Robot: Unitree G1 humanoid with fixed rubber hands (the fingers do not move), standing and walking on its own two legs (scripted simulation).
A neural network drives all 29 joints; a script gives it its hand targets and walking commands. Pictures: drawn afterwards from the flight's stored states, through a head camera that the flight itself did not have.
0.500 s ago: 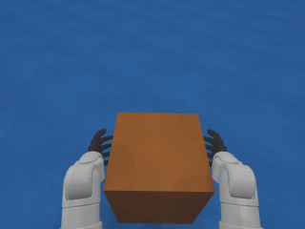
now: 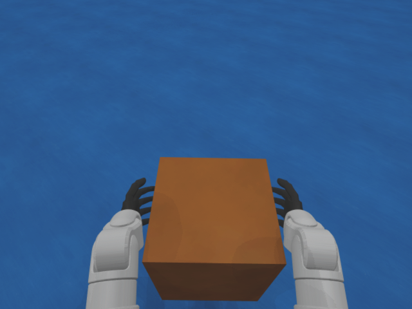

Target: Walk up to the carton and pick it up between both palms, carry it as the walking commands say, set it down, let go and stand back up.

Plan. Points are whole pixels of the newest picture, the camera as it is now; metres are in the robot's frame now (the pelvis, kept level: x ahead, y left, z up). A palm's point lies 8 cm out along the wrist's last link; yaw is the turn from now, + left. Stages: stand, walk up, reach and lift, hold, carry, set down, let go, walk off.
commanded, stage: carry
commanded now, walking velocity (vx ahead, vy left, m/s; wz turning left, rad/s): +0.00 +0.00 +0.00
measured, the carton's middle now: (211, 233) +0.28 +0.00 -0.01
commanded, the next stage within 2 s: none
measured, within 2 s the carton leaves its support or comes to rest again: neither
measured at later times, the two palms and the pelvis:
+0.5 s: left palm (132, 218) +0.27 +0.15 +0.06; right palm (292, 218) +0.27 -0.15 +0.06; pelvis +0.00 +0.00 +0.00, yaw +0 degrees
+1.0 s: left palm (130, 218) +0.28 +0.15 +0.06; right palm (289, 217) +0.27 -0.15 +0.06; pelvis +0.00 +0.01 +0.00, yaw +0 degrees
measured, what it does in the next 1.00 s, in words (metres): stands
